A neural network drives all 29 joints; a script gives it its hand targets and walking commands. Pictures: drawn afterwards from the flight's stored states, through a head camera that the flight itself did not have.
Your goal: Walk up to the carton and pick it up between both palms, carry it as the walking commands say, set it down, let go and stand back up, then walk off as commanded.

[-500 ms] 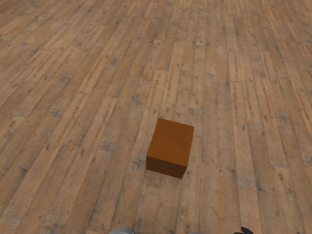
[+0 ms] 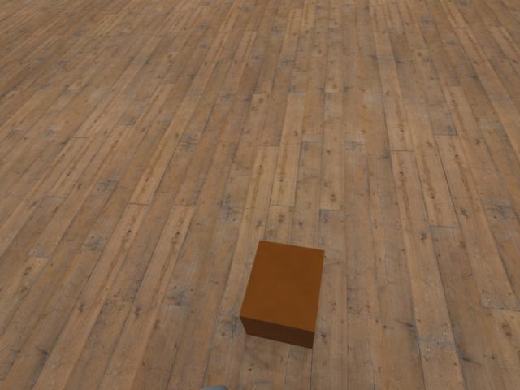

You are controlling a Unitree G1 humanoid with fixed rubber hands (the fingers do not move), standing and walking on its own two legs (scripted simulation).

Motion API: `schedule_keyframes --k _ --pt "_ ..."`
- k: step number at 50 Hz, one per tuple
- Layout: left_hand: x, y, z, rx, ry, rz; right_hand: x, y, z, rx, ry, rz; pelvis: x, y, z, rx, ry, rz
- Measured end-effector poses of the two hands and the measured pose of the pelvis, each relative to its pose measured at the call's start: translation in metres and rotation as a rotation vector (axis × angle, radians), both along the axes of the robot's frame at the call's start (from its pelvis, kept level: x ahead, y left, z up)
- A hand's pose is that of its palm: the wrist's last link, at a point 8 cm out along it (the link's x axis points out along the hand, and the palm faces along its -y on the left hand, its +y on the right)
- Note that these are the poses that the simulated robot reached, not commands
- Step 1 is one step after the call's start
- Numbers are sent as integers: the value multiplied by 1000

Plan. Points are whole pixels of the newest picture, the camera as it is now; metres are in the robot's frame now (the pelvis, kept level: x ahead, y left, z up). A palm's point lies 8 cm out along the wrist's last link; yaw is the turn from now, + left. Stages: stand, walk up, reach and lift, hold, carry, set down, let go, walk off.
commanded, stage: walk up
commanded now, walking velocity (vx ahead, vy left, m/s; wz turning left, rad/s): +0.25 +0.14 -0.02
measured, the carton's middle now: (285, 292) +0.53 -0.02 -0.67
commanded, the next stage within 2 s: none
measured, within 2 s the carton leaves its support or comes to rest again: neither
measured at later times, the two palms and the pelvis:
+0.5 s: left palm out of the picture +0.07 +0.26 -0.15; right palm out of the picture +0.12 -0.19 -0.13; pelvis +0.07 +0.04 +0.00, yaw -1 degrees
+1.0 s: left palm out of the picture +0.07 +0.24 -0.14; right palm out of the picture +0.08 -0.20 -0.14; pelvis +0.08 +0.02 +0.00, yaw +0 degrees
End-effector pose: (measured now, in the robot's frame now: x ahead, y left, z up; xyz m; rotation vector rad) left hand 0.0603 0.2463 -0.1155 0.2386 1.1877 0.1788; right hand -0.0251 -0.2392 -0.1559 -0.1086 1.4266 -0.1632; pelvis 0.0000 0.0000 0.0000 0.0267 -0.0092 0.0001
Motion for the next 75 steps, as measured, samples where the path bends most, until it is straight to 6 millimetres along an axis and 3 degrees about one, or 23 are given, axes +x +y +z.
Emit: schedule_keyframes --k 8,11,15,19,25,33,40,51,62,65,70,75 --pt "-52 9 10 30 171 108 94 -1 9 7 -91 60 33 4 10 13 4 -8" --pt "-55 7 0 -4 220 114 123 8 13 -16 -143 66 41 11 8 -8 -1 -14" --pt "-40 9 -26 -72 234 114 146 24 15 -62 -191 72 53 28 -3 -60 -9 -16" --pt "-14 11 -38 -121 214 100 146 41 26 -75 -183 60 61 36 0 -43 -16 -15" --pt "8 18 -37 -122 187 70 142 49 29 -80 -167 32 67 43 3 -31 -7 -11" --pt "6 25 -27 -76 215 63 121 51 21 -46 -107 -4 73 40 5 -31 -4 -9" --pt "4 14 -24 -70 224 69 107 45 16 -29 -64 -18 77 33 5 -30 -5 -8" --pt "13 -11 -26 -98 203 73 106 36 15 -26 -50 -25 83 21 5 -29 -8 -6" --pt "13 -17 -26 -95 211 82 108 36 12 -17 -36 -29 89 15 4 -27 -6 -5" --pt "11 -10 -26 -81 223 85 110 32 10 -35 -37 -27 91 18 2 -32 6 -26" --pt "13 20 -28 -40 270 58 115 25 12 -94 -82 -73 94 27 -4 -27 22 -75" --pt "58 30 -28 -5 225 -36 87 20 20 -126 -69 -140 88 22 -2 -41 33 -120"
